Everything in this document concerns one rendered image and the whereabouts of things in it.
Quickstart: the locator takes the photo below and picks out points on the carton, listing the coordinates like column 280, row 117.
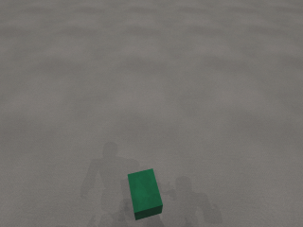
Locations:
column 145, row 194

